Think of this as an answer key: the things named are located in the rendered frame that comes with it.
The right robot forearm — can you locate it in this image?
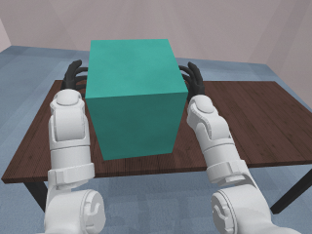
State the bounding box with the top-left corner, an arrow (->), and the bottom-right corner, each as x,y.
186,95 -> 271,219

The right robot upper arm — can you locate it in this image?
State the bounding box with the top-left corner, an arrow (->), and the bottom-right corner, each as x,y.
211,184 -> 301,234

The left robot upper arm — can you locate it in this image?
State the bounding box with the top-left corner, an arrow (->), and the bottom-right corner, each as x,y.
36,189 -> 106,234

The table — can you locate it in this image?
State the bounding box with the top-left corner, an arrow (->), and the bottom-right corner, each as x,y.
1,80 -> 312,215

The robot left hand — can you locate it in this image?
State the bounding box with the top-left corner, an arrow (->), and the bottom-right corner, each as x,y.
60,59 -> 89,98

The carton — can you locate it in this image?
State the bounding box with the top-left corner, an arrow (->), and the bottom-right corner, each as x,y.
85,39 -> 189,161

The left robot forearm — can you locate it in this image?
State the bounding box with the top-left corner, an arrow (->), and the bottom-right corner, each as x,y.
44,89 -> 95,229

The robot right hand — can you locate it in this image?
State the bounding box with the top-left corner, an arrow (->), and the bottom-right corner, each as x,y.
178,62 -> 205,104

